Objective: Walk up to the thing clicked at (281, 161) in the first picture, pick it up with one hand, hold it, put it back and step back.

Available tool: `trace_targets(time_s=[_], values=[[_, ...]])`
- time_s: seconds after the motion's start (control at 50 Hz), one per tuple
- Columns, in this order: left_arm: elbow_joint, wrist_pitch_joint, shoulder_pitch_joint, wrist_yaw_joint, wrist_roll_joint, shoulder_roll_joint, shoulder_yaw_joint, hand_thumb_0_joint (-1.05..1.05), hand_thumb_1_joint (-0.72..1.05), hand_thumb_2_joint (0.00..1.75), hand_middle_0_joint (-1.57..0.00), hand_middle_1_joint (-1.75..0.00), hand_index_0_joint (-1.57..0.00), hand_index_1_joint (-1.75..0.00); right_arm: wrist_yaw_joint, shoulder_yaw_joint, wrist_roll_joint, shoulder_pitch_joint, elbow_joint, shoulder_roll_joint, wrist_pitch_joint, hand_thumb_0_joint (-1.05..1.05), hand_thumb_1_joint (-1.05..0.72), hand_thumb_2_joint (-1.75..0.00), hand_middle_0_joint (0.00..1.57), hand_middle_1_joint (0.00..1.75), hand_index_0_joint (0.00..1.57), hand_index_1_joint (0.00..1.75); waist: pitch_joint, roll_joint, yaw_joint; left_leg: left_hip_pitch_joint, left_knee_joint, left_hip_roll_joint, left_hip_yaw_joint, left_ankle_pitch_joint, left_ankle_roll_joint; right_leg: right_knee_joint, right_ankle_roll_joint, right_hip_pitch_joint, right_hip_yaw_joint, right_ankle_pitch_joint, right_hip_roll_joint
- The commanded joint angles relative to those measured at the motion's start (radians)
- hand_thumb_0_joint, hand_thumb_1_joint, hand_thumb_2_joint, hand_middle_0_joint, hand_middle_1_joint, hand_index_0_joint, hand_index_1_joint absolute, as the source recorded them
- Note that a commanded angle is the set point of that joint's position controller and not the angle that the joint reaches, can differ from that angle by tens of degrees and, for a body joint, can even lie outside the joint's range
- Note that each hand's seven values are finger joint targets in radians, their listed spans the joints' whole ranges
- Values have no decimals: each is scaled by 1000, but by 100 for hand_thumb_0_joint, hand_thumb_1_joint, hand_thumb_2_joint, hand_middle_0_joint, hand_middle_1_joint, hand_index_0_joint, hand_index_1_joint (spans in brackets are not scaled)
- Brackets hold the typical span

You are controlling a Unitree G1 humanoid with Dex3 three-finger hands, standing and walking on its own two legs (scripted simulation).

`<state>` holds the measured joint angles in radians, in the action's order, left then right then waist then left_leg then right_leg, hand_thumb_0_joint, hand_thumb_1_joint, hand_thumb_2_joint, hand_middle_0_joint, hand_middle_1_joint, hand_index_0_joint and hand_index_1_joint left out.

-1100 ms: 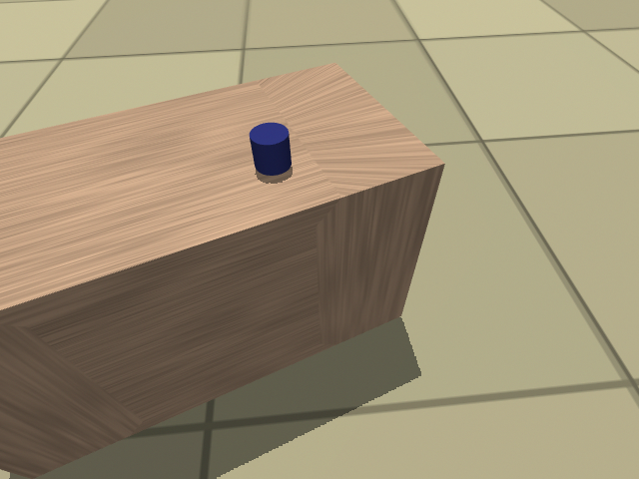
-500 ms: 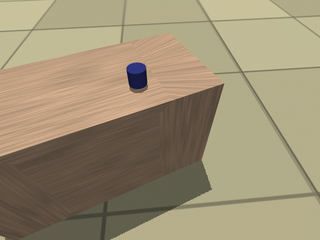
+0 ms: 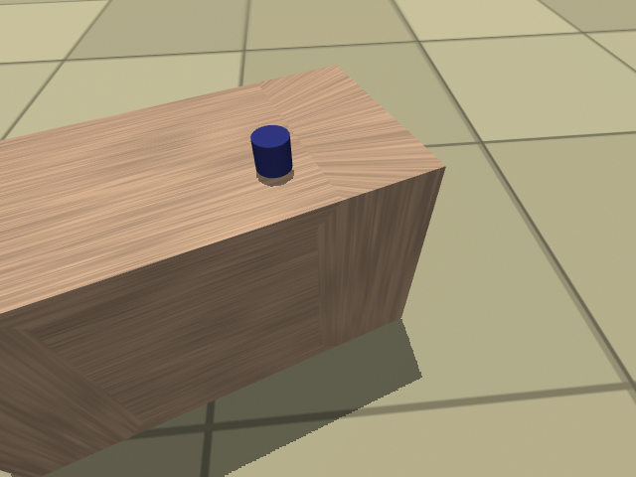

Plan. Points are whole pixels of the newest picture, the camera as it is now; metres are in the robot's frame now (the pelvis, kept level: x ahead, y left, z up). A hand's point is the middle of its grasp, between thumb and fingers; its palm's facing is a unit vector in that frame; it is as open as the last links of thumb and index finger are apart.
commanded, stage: stand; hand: right
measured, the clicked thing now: (272, 151) +0.77 +0.14 -0.04
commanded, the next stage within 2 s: walk up in 0.02 s
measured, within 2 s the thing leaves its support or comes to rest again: neither
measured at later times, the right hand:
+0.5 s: hand (446, 453) +0.19 -0.16 -0.16, palm faces -0.22 +0.90 -0.39, open 7.3 cm
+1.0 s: hand (385, 326) +0.40 -0.09 -0.17, palm faces -0.42 +0.81 -0.41, open 7.3 cm
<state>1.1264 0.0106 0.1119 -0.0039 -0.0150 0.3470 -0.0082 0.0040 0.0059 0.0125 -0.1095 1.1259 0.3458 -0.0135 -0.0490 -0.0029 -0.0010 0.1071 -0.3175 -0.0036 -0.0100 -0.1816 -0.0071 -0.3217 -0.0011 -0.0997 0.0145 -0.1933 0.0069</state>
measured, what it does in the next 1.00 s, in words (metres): walks ahead, turning left: left foot, then right foot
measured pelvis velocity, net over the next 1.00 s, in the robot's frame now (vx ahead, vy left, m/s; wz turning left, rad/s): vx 0.19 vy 0.11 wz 0.42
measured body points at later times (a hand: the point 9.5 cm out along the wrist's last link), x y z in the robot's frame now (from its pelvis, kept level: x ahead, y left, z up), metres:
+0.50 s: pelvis +0.09 +0.10 -0.03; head +0.11 +0.13 +0.42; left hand +0.09 +0.45 -0.15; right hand +0.20 -0.21 -0.13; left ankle +0.09 +0.23 -0.75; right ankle +0.08 -0.05 -0.68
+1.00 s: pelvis +0.19 +0.11 -0.03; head +0.23 +0.13 +0.41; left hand +0.14 +0.43 -0.15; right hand +0.43 -0.14 -0.14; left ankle +0.16 +0.23 -0.75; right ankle +0.28 +0.01 -0.75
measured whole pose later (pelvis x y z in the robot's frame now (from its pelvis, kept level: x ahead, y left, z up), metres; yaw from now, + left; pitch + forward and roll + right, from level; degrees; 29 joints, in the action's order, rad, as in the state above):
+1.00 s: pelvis +0.19 +0.11 -0.03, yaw +24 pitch -1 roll +1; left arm 0.84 0.01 0.20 -0.01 -0.02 0.38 0.02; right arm 0.00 -0.05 0.01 -0.19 0.84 0.42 -0.02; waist -0.12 0.01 0.03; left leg 0.33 -0.70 0.02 0.02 -0.37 0.02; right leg -0.75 0.00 -0.39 0.11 -0.33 0.12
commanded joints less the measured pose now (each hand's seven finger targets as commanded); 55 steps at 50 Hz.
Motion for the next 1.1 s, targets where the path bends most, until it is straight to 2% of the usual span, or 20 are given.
trace_targets(time_s=[0.0,0.04,0.06,0.12,0.18,0.3,0.32,0.34,0.36,0.46,0.52,0.62,0.66,0.7,0.72,0.8,0.9,0.96,1.02,1.08], values=[[-93,42,62,16,5,349,129,0,90,90,-20,-30,-20,-30,18,-103,18,3,-136,299,3,0,-90,-90,20,30,20,30,101,-33,55,195,-111,-48,-124,-99,87,-44,55,189,-57,-185,98],[-96,50,203,27,-22,408,171,0,90,90,-20,-30,-20,-30,49,-98,40,115,-229,231,28,0,-90,-90,20,30,20,30,7,162,140,536,-491,3,-26,-313,58,171,204,224,-366,-452,399],[-147,56,140,31,-28,396,176,0,90,90,-20,-30,-20,-30,57,-105,55,92,-253,232,37,0,-90,-90,20,30,20,30,-34,115,108,589,-601,-82,-69,-290,35,198,264,145,-414,-434,505],[-235,72,4,33,-28,332,163,0,90,90,-20,-30,-20,-30,90,-140,42,-20,-263,263,42,0,-90,-90,20,30,20,30,-64,45,7,534,-629,-167,-126,-200,-1,172,232,67,-212,-270,413],[-261,81,40,17,-28,335,165,0,90,90,-20,-30,-20,-30,110,-143,40,-39,-287,226,33,0,-90,-90,20,30,20,30,-66,128,26,402,-479,-153,-42,-152,-15,117,195,-8,-26,-137,330],[-310,57,48,-6,-37,310,155,0,90,90,-20,-30,-20,-30,91,-182,17,-263,-233,269,11,0,-90,-90,20,30,20,30,60,2,-71,-53,-332,-2,161,-106,13,-295,121,-252,144,-184,215],[-319,49,87,-11,-40,258,134,0,90,90,-20,-30,-20,-30,73,-203,17,-394,-208,324,5,0,-90,-90,20,30,20,30,104,-156,-140,-190,-272,-12,60,-237,65,-615,96,-347,158,-117,173],[-356,50,91,-20,-20,161,106,0,90,90,-20,-30,-20,-30,54,-213,26,-460,-228,420,-7,0,-90,-90,20,30,20,30,61,-451,-160,-187,-16,-245,-447,-355,168,-905,35,-562,163,-431,15],[-381,51,27,-13,-8,252,117,0,90,90,-20,-30,-20,-30,56,-210,-5,-395,-263,471,-14,0,-90,-90,20,30,20,30,69,-321,-136,-65,165,-377,-804,-458,280,-946,54,-587,-19,-447,27],[-277,36,190,-27,7,298,130,0,90,90,-20,-30,-20,-30,22,-153,-6,-231,-344,337,-49,0,-90,-90,20,30,20,30,-12,-120,11,165,23,-232,-340,-178,214,-750,43,-394,-39,-198,136],[-312,25,175,-45,-5,274,134,0,90,90,-20,-30,-20,-30,19,-156,7,-251,-373,341,-62,0,-90,-90,20,30,20,30,-32,-156,0,181,30,-223,-294,-182,243,-586,22,-367,-7,-191,114],[-323,33,201,-17,-8,222,133,0,90,90,-20,-30,-20,-30,-10,-127,-1,-208,-398,305,-55,0,-90,-90,20,30,20,30,27,-120,39,265,-207,-199,-167,363,197,-362,43,-142,42,-44,45],[-322,42,213,-9,-13,241,141,0,90,90,-20,-30,-20,-30,-19,-100,-20,-216,-407,240,-40,0,-90,-90,20,30,20,30,68,-49,53,298,-348,-107,-120,236,113,-220,75,-16,30,61,33],[-359,53,183,0,-12,339,153,0,90,90,-20,-30,-20,-30,-29,-71,-25,-284,-408,161,-24,0,-90,-90,20,30,20,30,91,210,29,392,-640,68,-27,-334,27,-4,205,-26,-447,89,403],[-364,48,143,0,-11,373,155,0,90,90,-20,-30,-20,-30,-44,-98,-17,-262,-385,237,-11,0,-90,-90,20,30,20,30,80,199,38,382,-761,39,-76,-474,34,-10,311,-87,-540,70,465],[-350,42,109,11,-9,308,135,0,90,90,-20,-30,-20,-30,-36,-100,-21,-258,-333,240,-17,0,-90,-90,20,30,20,30,60,200,11,377,-712,-10,-50,-383,25,-117,242,-96,-234,284,324],[-347,25,102,13,-3,309,126,0,90,90,-20,-30,-20,-30,-20,-96,-13,-207,-320,210,-13,0,-90,-90,20,30,20,30,117,215,26,264,-455,22,33,-269,19,-240,228,-80,-122,463,293],[-353,2,61,8,12,284,108,0,90,90,-20,-30,-20,-30,-24,-111,0,-213,-302,236,-20,0,-90,-90,20,30,20,30,116,139,-12,96,-234,30,18,-67,55,-328,153,-226,-92,231,270],[-335,-21,32,18,20,255,108,0,90,90,-20,-30,-20,-30,-25,-136,1,-119,-336,392,-32,0,-90,-90,20,30,20,30,80,-185,-21,184,-112,-354,-507,200,309,-650,19,-332,-21,-436,59],[-301,-14,63,18,34,228,98,0,90,90,-20,-30,-20,-30,-40,-100,-2,-53,-327,308,-40,0,-90,-90,20,30,20,30,81,-134,23,111,-226,-259,-310,519,255,-616,25,-335,-49,-365,74]])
